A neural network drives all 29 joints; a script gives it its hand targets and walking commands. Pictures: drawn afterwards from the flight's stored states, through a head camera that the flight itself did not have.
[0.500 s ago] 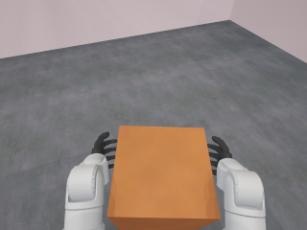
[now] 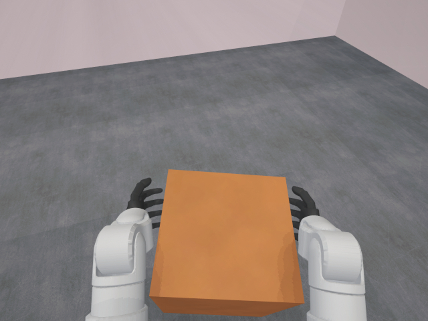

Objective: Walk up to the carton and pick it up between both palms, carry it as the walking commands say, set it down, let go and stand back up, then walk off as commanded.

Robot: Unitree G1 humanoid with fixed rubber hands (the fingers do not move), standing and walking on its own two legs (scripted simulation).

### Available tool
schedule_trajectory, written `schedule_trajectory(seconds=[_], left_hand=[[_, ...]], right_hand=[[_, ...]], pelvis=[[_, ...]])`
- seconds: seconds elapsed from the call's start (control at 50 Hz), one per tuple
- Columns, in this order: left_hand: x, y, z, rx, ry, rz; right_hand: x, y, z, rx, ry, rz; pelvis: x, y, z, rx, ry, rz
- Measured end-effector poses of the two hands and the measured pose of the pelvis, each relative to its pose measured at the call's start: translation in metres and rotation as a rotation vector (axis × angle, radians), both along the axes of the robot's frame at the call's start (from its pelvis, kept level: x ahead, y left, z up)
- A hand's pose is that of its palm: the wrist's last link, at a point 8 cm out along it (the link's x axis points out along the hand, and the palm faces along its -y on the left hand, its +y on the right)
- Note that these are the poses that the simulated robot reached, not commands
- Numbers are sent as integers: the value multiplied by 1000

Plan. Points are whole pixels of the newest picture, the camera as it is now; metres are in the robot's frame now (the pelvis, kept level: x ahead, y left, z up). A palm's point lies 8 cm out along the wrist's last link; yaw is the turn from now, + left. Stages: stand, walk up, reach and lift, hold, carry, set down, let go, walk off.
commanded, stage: carry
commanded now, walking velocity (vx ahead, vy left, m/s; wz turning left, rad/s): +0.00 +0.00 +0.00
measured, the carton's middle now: (219, 250) +0.27 +0.01 -0.01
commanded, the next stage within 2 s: none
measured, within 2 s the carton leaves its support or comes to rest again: neither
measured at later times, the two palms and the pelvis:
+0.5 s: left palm (140, 220) +0.27 +0.15 +0.09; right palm (313, 230) +0.26 -0.15 +0.09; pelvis -0.01 +0.00 +0.00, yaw -1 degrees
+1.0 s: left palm (161, 209) +0.29 +0.11 +0.09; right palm (328, 219) +0.28 -0.18 +0.09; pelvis +0.01 -0.03 +0.00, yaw -1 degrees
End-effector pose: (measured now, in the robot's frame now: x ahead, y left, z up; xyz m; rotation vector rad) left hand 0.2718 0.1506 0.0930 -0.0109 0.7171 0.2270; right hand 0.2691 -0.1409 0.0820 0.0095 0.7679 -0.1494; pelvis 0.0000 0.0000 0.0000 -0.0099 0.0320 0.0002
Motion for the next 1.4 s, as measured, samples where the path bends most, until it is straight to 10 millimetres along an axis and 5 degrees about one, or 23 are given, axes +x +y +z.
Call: schedule_trajectory(seconds=[0.3,0.82,1.4], left_hand=[[-5,5,1,-9,11,-43],[16,-31,-1,14,16,-53],[35,-49,-12,38,26,-47]], right_hand=[[-15,5,11,-24,4,-49],[5,-30,6,-17,0,-64],[29,-48,-3,-26,-16,-52]], pelvis=[[-11,14,2,1,-5,-13],[5,-17,2,3,14,-18],[22,-37,1,11,16,-12]])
